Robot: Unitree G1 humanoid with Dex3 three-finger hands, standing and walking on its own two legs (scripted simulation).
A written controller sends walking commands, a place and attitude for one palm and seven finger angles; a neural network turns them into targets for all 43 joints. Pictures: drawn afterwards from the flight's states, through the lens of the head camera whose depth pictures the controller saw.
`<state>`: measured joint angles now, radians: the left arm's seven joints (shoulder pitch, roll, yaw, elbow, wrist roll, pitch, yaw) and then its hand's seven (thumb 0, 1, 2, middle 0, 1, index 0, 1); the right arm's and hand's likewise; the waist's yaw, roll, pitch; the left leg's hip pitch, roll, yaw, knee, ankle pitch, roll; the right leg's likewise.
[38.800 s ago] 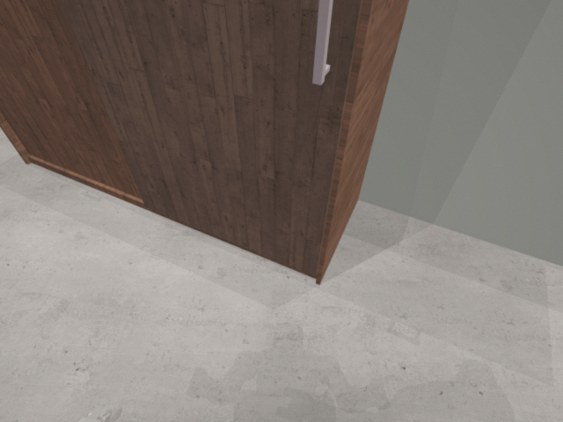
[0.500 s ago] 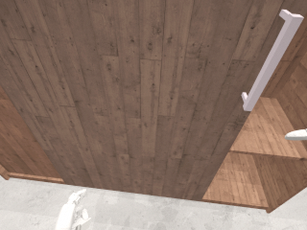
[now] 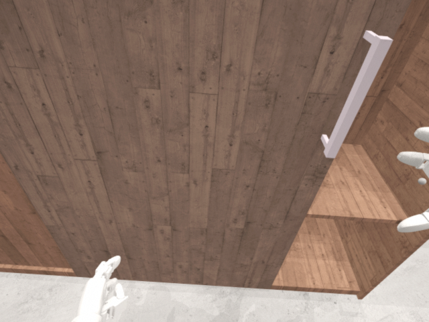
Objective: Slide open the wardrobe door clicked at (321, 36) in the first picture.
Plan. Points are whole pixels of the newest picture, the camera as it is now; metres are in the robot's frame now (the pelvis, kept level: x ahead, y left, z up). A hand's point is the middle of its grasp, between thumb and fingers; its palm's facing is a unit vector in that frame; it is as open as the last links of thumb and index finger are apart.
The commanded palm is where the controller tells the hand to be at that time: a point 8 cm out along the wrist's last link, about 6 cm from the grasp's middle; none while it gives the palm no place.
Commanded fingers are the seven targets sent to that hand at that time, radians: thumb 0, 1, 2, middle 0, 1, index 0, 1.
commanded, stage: draw the hand back to the body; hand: right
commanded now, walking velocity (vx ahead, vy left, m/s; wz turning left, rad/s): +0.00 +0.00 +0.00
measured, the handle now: (348, 100) +0.46 -0.26 +0.25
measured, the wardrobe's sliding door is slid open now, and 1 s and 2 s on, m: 0.43 0.43 0.43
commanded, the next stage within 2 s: step back with the hand held close in 1.42 s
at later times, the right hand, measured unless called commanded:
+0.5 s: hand (420, 215) +0.22 -0.29 +0.19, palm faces +0.41 +0.87 -0.28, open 13.9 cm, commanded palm +0.18 -0.33 +0.21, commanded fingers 0.00 0.04 -0.44 0.23 0.85 0.23 0.85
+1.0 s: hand (400, 216) +0.23 -0.27 +0.18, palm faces +0.41 +0.84 -0.35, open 9.2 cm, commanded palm +0.18 -0.31 +0.18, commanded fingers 0.00 -0.86 -0.88 0.20 0.32 0.20 0.32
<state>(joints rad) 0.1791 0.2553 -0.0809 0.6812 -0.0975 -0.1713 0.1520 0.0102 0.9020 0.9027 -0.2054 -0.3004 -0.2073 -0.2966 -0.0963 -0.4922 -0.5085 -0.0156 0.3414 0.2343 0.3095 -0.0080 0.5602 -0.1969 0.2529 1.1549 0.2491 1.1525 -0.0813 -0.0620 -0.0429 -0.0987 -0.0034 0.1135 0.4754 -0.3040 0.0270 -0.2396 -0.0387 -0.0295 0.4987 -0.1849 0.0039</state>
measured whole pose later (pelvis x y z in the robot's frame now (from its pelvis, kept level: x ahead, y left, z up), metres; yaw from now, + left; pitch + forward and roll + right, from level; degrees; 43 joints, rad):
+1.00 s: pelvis +0.03 -0.02 +0.00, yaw +3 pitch -4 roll +0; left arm 0.19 0.23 -0.02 0.65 -0.01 -0.12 0.06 0.01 0.90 0.90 -0.21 -0.30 -0.21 -0.30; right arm 0.45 -0.36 -0.35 -0.42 0.10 -0.10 -0.10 0.01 -0.51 -0.71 0.22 0.53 0.22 0.53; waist -0.06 -0.04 -0.01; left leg -0.03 0.02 0.05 0.41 -0.30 -0.01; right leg -0.16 -0.02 -0.09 0.45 -0.22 -0.02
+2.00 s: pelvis -0.02 -0.05 +0.00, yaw +4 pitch +0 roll +2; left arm 0.18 0.22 -0.01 0.52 -0.01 0.02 0.08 0.01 0.90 0.90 -0.20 -0.30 -0.20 -0.30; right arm 0.55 -0.47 -0.43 -0.52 0.08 -0.17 -0.12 0.02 -0.88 -0.90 0.22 0.31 0.21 0.30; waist -0.01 0.01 0.03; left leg -0.22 0.01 0.03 0.45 -0.22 -0.03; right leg -0.34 -0.03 -0.11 0.49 -0.15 -0.06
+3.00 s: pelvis -0.19 -0.16 +0.02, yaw +6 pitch +0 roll +5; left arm 0.30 0.12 -0.03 0.63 0.02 -0.15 0.01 0.01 0.90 0.90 -0.21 -0.30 -0.21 -0.30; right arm 0.57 -0.43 -0.40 -0.67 0.04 -0.18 -0.13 0.02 -0.89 -0.90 0.21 0.30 0.20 0.30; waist 0.04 0.07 0.01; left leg -0.39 -0.09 0.05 0.86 -0.36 0.01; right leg -0.25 -0.01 -0.02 0.32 -0.18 0.00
